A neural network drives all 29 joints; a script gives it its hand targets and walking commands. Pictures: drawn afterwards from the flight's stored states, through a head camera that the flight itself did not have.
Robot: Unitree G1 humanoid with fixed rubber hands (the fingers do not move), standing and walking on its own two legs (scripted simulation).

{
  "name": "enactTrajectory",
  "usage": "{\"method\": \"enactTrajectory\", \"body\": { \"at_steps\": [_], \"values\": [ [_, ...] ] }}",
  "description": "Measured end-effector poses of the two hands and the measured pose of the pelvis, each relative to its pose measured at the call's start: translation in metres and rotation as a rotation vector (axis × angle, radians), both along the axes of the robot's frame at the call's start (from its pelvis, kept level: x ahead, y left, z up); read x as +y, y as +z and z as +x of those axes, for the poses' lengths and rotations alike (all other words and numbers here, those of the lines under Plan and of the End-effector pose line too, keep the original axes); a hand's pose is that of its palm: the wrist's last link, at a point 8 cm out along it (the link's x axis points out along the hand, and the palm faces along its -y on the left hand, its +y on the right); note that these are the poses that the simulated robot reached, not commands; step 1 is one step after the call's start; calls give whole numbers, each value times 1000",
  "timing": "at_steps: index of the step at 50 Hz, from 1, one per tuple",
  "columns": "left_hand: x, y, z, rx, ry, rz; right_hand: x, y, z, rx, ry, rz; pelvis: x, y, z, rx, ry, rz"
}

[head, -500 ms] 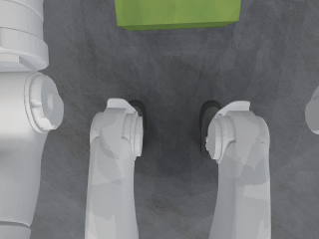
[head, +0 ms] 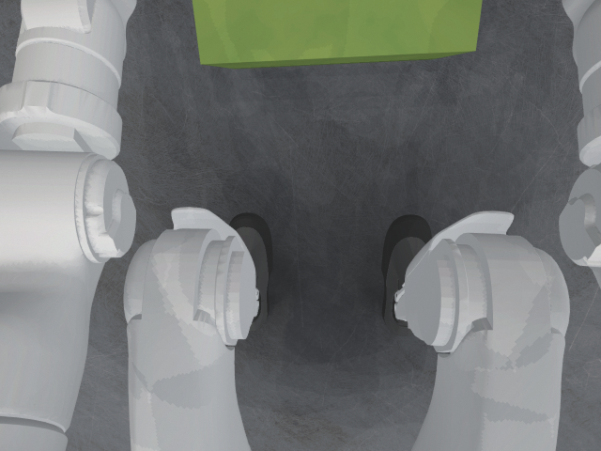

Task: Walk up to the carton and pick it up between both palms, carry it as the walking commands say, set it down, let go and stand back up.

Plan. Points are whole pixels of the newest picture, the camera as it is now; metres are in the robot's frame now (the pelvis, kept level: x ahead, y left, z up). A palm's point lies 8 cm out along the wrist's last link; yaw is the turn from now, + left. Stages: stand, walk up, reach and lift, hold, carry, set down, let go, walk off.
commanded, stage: reach and lift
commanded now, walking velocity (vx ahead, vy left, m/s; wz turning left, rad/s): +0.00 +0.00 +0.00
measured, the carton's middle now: out of the picture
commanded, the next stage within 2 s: none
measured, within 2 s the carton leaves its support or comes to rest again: leaves its support in 1.78 s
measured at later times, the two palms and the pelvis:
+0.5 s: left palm out of the picture +0.56 +0.19 -0.19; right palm out of the picture +0.55 -0.21 -0.19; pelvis -0.01 +0.00 -0.02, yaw -1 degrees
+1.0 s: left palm out of the picture +0.56 +0.17 -0.20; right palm out of the picture +0.56 -0.18 -0.20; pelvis +0.00 +0.00 -0.01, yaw +0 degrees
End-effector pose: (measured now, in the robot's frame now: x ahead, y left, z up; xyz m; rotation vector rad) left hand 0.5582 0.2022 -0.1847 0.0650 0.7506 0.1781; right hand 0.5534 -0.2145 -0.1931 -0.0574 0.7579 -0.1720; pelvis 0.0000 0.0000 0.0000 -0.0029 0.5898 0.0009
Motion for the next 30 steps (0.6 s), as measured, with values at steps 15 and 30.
{"method": "enactTrajectory", "body": {
  "at_steps": [15, 30],
  "values": [
    [0, -17, -2, -2, 0, -4, -4, -8, 1, -7, 13, -20, 0, -17, 0, -13, -7, -4],
    [-18, -5, 2, -14, -15, -38, 17, 3, 6, -19, 39, 13, 0, -13, -9, -16, -8, -2]
  ]
}}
